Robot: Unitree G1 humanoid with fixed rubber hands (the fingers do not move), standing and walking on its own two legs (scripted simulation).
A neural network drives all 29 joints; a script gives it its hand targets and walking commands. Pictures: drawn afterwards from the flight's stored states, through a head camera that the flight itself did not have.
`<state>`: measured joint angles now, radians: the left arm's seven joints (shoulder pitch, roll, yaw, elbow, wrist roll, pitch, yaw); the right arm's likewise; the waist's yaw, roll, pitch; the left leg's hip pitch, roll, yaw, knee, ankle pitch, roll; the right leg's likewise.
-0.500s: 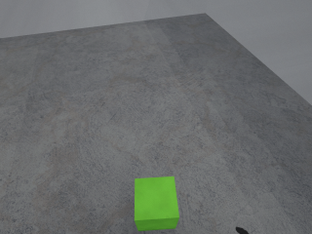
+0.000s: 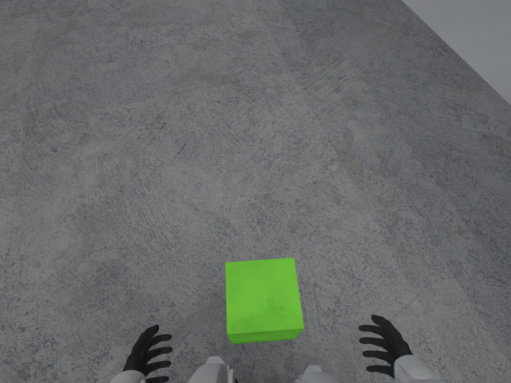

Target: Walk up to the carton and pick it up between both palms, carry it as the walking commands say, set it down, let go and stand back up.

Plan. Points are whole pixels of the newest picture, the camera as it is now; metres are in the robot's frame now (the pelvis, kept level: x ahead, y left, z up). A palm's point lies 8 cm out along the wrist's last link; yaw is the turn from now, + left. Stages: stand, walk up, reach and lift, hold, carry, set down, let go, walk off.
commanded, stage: reach and lift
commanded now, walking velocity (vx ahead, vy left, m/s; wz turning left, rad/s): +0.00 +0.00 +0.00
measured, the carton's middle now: (261, 303) +0.37 +0.00 -0.59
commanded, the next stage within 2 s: none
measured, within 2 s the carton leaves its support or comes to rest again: neither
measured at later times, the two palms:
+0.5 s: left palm (147, 324) +0.24 +0.21 -0.14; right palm (378, 298) +0.29 -0.20 -0.13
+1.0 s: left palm (158, 256) +0.37 +0.22 -0.16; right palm (351, 241) +0.41 -0.18 -0.16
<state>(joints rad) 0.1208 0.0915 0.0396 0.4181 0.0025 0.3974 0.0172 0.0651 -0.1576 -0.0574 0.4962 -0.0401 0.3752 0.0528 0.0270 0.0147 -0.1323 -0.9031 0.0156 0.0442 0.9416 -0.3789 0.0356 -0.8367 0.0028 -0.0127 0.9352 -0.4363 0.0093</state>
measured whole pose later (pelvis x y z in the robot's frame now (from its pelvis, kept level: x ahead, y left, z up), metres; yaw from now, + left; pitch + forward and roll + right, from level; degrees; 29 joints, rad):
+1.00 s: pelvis -0.06 -0.01 -0.06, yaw -1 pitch +41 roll -2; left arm -0.81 0.18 0.31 0.79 0.01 0.05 0.02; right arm -0.86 -0.19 -0.25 0.84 -0.01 0.06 -0.02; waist 0.04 -0.02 -0.12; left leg -1.52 0.01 -0.01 1.09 -0.28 0.01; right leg -1.47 0.03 -0.02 1.11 -0.36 -0.01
